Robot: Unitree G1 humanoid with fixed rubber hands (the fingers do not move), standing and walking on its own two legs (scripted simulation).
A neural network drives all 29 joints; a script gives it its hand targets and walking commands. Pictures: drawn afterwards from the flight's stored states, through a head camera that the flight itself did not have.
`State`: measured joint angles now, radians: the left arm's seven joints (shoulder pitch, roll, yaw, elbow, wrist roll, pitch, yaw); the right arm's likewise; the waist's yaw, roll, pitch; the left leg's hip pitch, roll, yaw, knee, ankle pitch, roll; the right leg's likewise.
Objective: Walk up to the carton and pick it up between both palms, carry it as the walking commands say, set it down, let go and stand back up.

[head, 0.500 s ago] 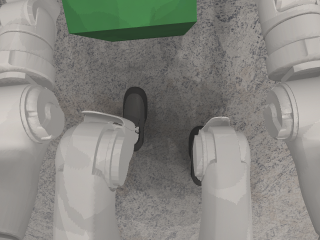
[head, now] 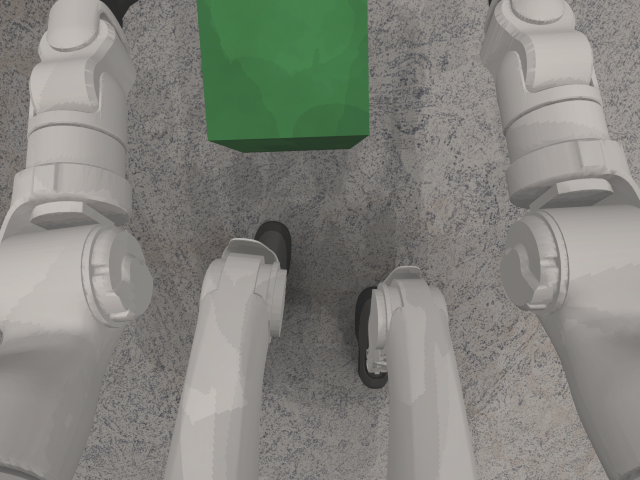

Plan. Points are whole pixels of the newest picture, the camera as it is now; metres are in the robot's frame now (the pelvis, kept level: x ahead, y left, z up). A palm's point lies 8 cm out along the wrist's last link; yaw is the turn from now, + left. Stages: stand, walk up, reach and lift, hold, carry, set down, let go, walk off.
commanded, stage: set down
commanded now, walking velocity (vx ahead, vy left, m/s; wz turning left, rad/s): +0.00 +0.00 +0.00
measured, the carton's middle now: (290, 74) +0.54 +0.12 -0.36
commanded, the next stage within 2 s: let go in 0.76 s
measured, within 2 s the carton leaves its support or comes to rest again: neither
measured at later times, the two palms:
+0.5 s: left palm out of the picture +0.51 +0.29 +0.04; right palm out of the picture +0.59 -0.09 +0.05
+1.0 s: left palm out of the picture +0.45 +0.30 +0.09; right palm out of the picture +0.52 -0.10 +0.09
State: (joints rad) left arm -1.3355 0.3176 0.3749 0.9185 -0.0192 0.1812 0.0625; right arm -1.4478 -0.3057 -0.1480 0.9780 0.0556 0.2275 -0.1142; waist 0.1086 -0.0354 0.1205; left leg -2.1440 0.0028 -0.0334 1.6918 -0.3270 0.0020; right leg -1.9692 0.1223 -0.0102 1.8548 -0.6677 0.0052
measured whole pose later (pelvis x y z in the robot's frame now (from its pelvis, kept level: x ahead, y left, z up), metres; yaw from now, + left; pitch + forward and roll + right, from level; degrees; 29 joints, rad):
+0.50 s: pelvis +0.02 +0.01 +0.14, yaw +1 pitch +44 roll -3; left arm -1.15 0.25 0.40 0.80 0.02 0.20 0.02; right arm -1.26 -0.29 -0.22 0.91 0.00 0.23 -0.04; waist 0.10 -0.04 0.02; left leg -1.71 -0.01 -0.03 1.16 -0.21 0.01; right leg -1.56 0.10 0.03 1.30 -0.50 0.01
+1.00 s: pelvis +0.06 +0.02 +0.22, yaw +1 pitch +40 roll -3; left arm -0.76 0.22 0.35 0.62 0.13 0.15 -0.08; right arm -0.84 -0.13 -0.25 0.67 -0.14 0.17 -0.09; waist 0.07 -0.02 0.02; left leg -1.36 -0.01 -0.02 0.78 -0.12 0.03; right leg -1.21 0.08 0.06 0.87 -0.37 0.02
